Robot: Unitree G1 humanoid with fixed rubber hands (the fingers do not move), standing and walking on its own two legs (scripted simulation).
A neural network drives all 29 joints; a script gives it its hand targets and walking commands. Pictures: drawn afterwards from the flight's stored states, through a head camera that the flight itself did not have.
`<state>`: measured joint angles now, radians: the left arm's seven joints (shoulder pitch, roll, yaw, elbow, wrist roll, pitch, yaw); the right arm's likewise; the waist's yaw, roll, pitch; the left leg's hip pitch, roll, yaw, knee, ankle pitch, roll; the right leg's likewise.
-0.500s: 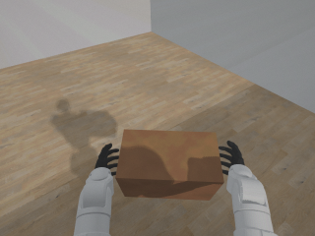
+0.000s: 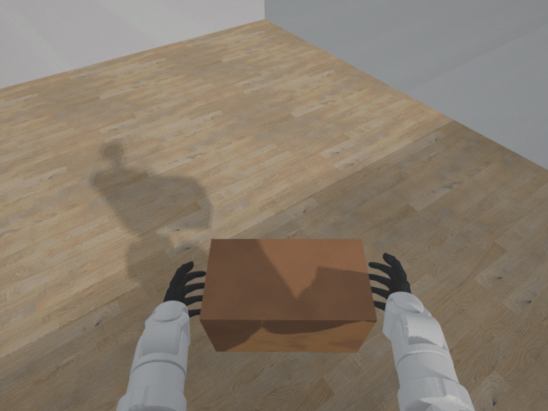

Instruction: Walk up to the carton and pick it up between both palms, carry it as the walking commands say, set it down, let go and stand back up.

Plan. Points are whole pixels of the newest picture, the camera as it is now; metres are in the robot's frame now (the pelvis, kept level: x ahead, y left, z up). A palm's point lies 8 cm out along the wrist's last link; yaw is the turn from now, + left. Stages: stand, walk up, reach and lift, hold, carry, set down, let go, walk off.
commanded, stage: set down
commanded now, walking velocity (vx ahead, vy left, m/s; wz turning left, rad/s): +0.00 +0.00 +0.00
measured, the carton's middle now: (286, 297) +0.34 +0.00 -0.09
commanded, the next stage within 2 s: none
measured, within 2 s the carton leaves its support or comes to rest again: neither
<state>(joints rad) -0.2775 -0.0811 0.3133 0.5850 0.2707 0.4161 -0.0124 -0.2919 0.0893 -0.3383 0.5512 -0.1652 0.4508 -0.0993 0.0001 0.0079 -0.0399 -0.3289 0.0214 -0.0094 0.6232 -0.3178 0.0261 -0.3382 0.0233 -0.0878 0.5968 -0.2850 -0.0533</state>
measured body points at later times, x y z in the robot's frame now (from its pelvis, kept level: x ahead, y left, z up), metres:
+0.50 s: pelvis -0.03 +0.06 -0.04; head +0.15 +0.07 +0.38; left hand +0.30 +0.20 -0.15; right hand +0.29 -0.16 -0.13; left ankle +0.01 +0.14 -0.73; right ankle +0.02 -0.08 -0.73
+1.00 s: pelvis -0.07 +0.02 -0.12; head +0.17 +0.01 +0.26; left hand +0.35 +0.16 -0.22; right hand +0.35 -0.19 -0.22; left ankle +0.01 +0.14 -0.73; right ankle +0.02 -0.09 -0.73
